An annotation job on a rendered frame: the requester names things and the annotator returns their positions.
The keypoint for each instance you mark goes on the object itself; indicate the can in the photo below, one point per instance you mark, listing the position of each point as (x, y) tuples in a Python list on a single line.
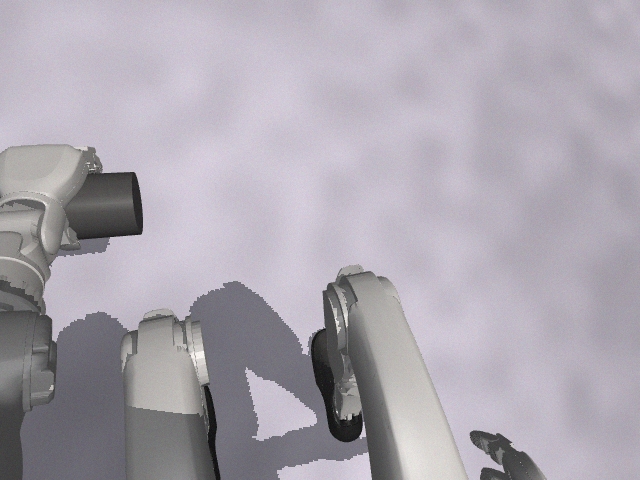
[(107, 205)]

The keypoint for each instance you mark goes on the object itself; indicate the left robot arm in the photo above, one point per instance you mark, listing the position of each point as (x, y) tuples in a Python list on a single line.
[(31, 229)]

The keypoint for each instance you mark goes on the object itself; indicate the right robot hand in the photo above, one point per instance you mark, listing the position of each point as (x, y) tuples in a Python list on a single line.
[(517, 465)]

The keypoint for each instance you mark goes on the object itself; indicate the right robot foot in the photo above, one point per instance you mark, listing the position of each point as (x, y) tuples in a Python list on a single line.
[(342, 430)]

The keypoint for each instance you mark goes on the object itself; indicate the left robot hand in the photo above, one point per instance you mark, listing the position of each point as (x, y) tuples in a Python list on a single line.
[(57, 171)]

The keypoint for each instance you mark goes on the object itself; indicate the left robot foot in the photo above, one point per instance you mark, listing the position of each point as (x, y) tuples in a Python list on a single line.
[(212, 431)]

